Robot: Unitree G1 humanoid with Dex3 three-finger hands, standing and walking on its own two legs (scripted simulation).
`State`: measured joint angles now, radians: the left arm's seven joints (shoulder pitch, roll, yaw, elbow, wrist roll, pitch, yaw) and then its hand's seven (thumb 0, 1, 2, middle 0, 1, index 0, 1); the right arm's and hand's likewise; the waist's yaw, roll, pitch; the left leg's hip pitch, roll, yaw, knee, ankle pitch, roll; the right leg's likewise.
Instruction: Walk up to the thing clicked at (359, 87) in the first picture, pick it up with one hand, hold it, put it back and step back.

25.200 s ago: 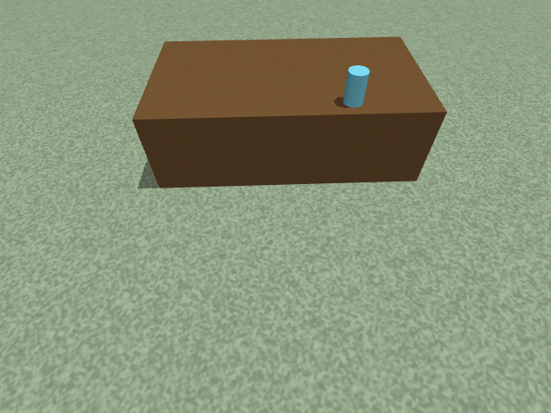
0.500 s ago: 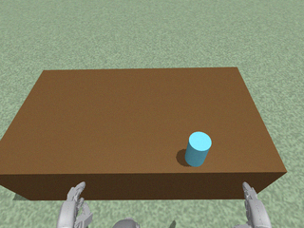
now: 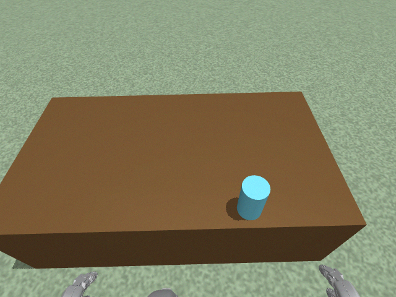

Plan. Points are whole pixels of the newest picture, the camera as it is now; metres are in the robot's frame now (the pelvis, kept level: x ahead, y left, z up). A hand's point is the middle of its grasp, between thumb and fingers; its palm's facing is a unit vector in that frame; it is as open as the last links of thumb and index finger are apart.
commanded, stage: stand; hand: right
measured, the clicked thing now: (252, 198) +0.44 -0.16 -0.25
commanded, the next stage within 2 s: none
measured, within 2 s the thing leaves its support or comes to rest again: neither
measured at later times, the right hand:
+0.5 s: hand out of the picture +0.07 -0.24 -0.12, palm faces -0.02 +0.94 -0.35, open 7.4 cm
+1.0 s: hand out of the picture +0.08 -0.23 -0.11, palm faces -0.02 +0.94 -0.35, open 7.4 cm
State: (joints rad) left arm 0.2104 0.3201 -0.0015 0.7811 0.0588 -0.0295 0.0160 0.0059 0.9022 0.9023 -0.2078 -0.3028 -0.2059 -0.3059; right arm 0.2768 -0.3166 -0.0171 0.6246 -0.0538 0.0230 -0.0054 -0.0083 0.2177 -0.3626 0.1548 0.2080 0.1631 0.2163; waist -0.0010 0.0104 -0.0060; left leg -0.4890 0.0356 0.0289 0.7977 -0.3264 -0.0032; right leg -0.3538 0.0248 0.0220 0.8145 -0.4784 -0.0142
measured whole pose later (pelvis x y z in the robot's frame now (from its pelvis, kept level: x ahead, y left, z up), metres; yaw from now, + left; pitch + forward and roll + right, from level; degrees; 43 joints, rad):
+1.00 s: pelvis +0.01 +0.02 +0.04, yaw +0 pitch -3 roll -1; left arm 0.14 0.34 0.01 1.14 0.02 0.00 0.00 0.00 0.91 0.90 -0.20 -0.30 -0.20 -0.30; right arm 0.11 -0.32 0.00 1.16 -0.01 -0.01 -0.01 0.00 -0.90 -0.90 0.20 0.30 0.21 0.30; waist 0.00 -0.02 0.06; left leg -0.18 0.01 0.04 0.38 -0.14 0.02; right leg -0.01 0.00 0.03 0.31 -0.24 0.02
